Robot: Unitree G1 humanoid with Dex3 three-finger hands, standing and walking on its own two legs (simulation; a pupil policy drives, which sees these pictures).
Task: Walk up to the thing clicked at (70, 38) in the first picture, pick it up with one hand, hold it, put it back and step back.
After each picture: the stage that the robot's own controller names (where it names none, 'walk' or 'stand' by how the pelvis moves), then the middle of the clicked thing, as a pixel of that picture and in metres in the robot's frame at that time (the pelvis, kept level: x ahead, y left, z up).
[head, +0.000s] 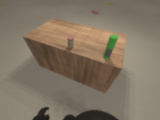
stand; (70, 42) +0.82 +0.26 -0.07
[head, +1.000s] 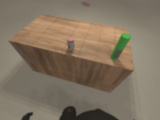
walk; (70, 43) +0.69 +0.20 -0.04
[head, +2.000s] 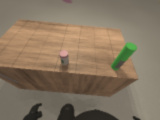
stand; (64, 57) +0.48 +0.22 -0.04
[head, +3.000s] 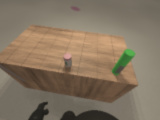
stand; (68, 60) +0.50 +0.21 -0.06
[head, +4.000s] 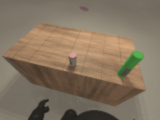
stand; (72, 59) +0.51 +0.17 -0.05
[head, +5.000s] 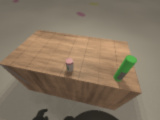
stand; (69, 64) +0.49 +0.20 -0.07
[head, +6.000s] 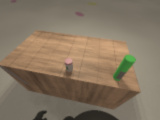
stand; (69, 64) +0.48 +0.20 -0.07
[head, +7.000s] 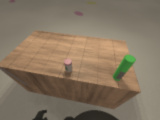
stand; (68, 65) +0.47 +0.21 -0.07
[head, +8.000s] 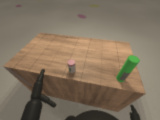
rise first; (71, 66) +0.47 +0.20 -0.07
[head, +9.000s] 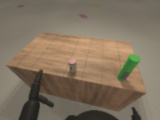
go down; (72, 65) +0.48 +0.20 -0.07
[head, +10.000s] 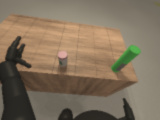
go down; (62, 59) +0.46 +0.19 -0.03
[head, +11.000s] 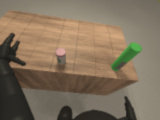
approach; (61, 56) +0.47 +0.19 -0.01
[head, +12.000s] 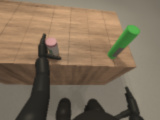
close; (52, 47) +0.51 +0.21 +0.02
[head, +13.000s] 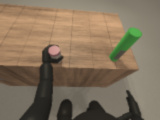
lift; (56, 55) +0.45 +0.20 +0.02
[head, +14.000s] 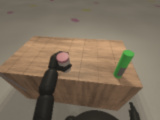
lift; (64, 63) +0.33 +0.17 +0.17
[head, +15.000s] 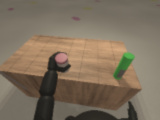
hold; (63, 63) +0.33 +0.18 +0.15
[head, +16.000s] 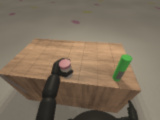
hold; (66, 69) +0.33 +0.16 +0.12
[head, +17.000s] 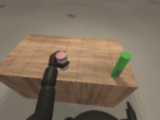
crouch; (62, 61) +0.38 +0.19 +0.11
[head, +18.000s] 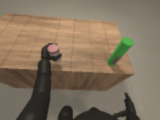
lower; (55, 54) +0.46 +0.21 +0.04
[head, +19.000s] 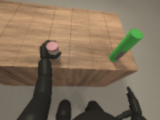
lower; (54, 51) +0.47 +0.20 +0.02
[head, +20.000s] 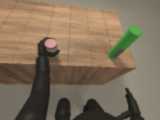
lower; (52, 49) +0.48 +0.21 +0.03
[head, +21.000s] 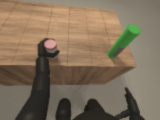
lower; (52, 49) +0.48 +0.21 +0.03
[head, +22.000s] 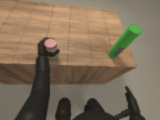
rest; (52, 48) +0.49 +0.21 +0.03
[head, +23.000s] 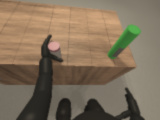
withdraw; (55, 51) +0.47 +0.19 +0.03
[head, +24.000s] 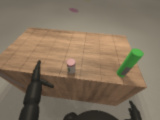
sink last; (71, 66) +0.44 +0.16 -0.02
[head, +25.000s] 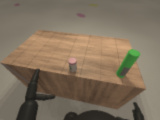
stand; (72, 64) +0.47 +0.18 -0.03
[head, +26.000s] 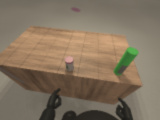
stand; (69, 63) +0.46 +0.18 -0.03
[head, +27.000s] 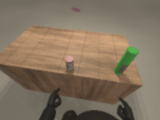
stand; (69, 63) +0.46 +0.18 -0.03
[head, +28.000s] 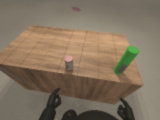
stand; (69, 63) +0.46 +0.19 -0.02
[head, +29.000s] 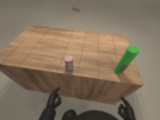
stand; (69, 63) +0.46 +0.19 -0.02
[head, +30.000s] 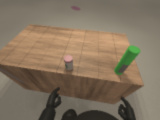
stand; (68, 62) +0.45 +0.19 -0.02
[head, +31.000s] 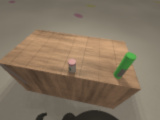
stand; (72, 65) +0.47 +0.17 -0.05
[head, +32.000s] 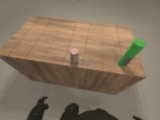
walk; (74, 55) +0.51 +0.15 -0.04
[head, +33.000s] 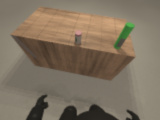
walk; (78, 37) +0.75 +0.16 -0.05
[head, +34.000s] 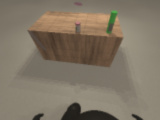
stand; (77, 27) +1.06 +0.28 -0.05
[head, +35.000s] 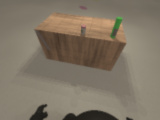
stand; (83, 29) +1.10 +0.16 -0.06
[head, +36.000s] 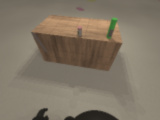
stand; (79, 31) +1.09 +0.19 -0.07
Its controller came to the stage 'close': yes
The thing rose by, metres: 0.21
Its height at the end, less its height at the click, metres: +0.00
